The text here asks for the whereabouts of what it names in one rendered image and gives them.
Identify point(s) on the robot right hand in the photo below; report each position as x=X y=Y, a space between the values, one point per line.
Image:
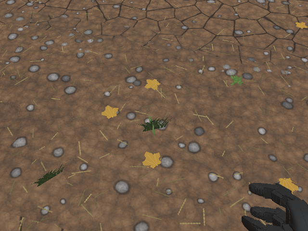
x=294 y=219

